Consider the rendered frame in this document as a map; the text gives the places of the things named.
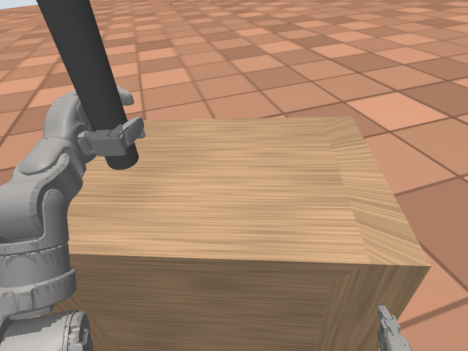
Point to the left robot hand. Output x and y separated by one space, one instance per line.
67 119

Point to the right robot hand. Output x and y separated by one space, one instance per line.
389 336

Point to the left robot arm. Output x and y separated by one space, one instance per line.
35 271

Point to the can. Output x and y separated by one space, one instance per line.
75 32

